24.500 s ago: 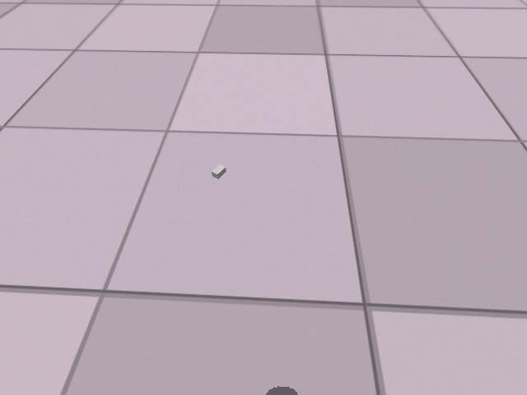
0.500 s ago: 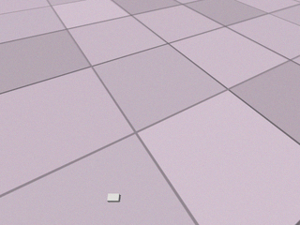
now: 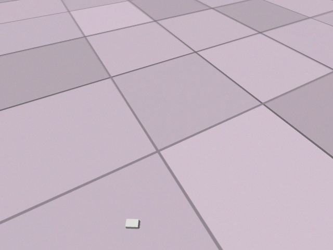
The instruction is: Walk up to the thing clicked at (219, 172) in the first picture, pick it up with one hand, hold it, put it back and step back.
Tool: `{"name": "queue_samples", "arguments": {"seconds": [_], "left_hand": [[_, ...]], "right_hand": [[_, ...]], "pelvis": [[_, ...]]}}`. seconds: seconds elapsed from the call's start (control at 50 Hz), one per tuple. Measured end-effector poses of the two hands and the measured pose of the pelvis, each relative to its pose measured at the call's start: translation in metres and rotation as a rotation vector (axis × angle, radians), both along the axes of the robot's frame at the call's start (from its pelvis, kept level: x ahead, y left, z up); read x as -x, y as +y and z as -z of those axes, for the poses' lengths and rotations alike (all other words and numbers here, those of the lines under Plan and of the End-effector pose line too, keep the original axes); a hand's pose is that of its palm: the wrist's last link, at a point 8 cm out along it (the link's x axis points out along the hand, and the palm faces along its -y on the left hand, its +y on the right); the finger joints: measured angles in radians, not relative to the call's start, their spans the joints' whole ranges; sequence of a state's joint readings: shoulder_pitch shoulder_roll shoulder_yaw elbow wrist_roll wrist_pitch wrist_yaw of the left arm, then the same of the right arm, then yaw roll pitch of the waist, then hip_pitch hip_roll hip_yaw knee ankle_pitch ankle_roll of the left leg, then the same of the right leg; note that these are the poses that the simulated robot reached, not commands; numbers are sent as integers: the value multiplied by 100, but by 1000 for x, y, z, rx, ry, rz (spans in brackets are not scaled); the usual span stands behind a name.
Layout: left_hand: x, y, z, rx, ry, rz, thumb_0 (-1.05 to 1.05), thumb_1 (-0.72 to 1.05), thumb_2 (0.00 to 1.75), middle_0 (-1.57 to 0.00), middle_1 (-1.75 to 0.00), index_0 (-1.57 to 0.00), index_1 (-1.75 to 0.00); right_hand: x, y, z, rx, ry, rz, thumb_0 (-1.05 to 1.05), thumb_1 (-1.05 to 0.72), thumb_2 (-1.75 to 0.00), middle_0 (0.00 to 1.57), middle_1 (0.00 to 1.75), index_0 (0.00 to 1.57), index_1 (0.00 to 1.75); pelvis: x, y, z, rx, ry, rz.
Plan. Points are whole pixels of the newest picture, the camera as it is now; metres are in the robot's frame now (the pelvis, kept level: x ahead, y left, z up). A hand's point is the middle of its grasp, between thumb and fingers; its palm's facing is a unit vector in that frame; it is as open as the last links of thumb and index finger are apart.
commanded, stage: walk up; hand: left
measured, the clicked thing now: (132, 223) +0.41 +0.21 -0.75
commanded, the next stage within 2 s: none
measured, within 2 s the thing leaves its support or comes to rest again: neither
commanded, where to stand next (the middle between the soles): +0.02 -0.01 m, yaw -1 degrees
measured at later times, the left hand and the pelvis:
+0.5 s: hand out of the picture +0.08 +0.30 -0.15, palm faces -0.07 -0.88 -0.47, open 7.4 cm; pelvis -0.03 +0.03 +0.00, yaw -1 degrees
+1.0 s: hand out of the picture +0.01 +0.28 -0.16, palm faces -0.16 -0.93 -0.32, open 7.4 cm; pelvis -0.07 +0.00 -0.01, yaw -7 degrees
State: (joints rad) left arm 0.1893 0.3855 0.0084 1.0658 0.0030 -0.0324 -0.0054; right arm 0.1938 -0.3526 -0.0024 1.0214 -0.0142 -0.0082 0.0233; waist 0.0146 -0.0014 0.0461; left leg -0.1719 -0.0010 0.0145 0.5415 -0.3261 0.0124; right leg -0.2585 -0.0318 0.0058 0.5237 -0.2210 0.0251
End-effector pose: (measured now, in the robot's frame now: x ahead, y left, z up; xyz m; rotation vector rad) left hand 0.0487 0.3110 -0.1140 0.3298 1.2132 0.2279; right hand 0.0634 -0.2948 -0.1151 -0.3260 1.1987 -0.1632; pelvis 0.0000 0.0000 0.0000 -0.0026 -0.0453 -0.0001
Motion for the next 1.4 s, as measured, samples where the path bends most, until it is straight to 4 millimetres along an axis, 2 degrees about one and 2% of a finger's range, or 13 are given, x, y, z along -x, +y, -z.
{"name": "queue_samples", "arguments": {"seconds": [0.18,0.3,0.38,0.46,0.56,0.62,0.7,0.84,0.96,1.08,1.16,1.24,1.4], "left_hand": [[-32,-7,-7,-3,-12,23,1,91,90,-21,-30,-21,-30],[-53,-10,-10,-9,-42,34,1,91,90,-21,-30,-21,-30],[-57,-3,-12,-44,-73,26,0,90,90,-21,-30,-21,-30],[-41,17,-12,-92,-49,60,0,90,90,-21,-30,-21,-30],[-21,55,3,-115,-9,94,0,90,90,-21,-30,-21,-30],[-15,72,18,-96,-24,71,1,90,90,-21,-30,-21,-30],[1,71,21,-37,-3,63,1,91,90,-21,-30,-20,-30],[38,60,28,48,78,91,1,91,90,-20,-30,-20,-30],[42,28,19,60,86,132,1,91,90,-20,-30,-20,-30],[38,-5,2,-18,-26,139,1,91,90,-21,-30,-21,-30],[51,-17,-19,-40,-23,95,0,91,90,-21,-30,-21,-30],[55,-15,-37,-99,-11,69,1,90,90,-21,-30,-21,-30],[28,13,-45,-204,2,31,1,90,90,-21,-30,-21,-30]], "right_hand": [[-36,1,-2,-14,-35,8,1,-90,-90,20,30,20,30],[-47,-7,-5,-3,-47,29,1,-90,-90,20,30,20,30],[-49,-14,-4,19,-28,36,1,-90,-90,20,30,20,30],[-42,-11,-4,40,-29,28,1,-90,-90,20,30,20,30],[-7,9,4,60,-28,43,1,-90,-90,20,30,20,29],[32,27,11,92,10,42,0,-90,-90,20,30,20,29],[90,38,-3,124,99,84,1,-90,-90,20,30,21,30],[154,1,-46,242,88,183,1,-89,-90,21,31,21,30],[172,-44,-56,245,40,202,1,-89,-90,21,30,21,30],[154,-84,-14,187,46,178,1,-90,-90,20,30,20,30],[116,-73,-2,79,-4,156,1,-90,-90,20,30,20,29],[80,-57,6,-4,-38,99,1,-90,-90,20,30,20,30],[35,-23,27,-63,28,45,1,-90,-90,20,30,20,30]], "pelvis": [[-15,0,-5,-5,10,6],[-18,-1,-6,-8,10,11],[-1,2,-3,-13,6,8],[23,18,-1,-19,9,17],[47,43,14,-7,18,5],[59,53,24,-46,-14,15],[68,53,14,-9,-14,11],[76,41,5,0,-18,81],[71,14,2,9,-21,121],[67,-18,18,29,-39,106],[53,-26,6,17,-38,109],[38,-28,0,22,-34,99],[19,-12,6,6,-12,58]]}}
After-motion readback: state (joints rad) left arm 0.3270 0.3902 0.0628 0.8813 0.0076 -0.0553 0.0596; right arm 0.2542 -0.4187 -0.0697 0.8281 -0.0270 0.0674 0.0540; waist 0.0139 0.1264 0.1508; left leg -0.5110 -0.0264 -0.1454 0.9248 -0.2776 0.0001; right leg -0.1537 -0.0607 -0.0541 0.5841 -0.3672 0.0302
